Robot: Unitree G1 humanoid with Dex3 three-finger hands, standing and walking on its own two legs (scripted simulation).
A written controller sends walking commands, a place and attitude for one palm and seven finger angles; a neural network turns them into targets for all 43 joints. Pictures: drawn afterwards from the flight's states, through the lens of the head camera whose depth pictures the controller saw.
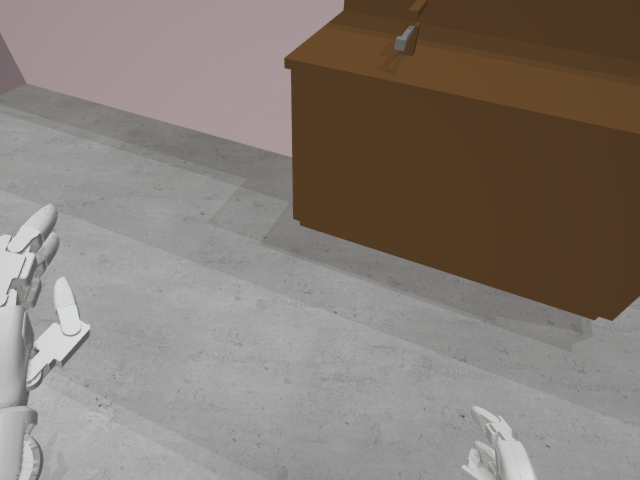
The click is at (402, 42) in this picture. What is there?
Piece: tap's lever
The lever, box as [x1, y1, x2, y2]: [394, 36, 407, 50]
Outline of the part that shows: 397,36 395,40 394,49 403,50 405,48 407,38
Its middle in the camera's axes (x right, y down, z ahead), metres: +0.22 -0.54 +1.07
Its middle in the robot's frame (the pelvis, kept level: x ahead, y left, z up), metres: +1.18 -0.15 +0.08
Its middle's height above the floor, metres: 0.86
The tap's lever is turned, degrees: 0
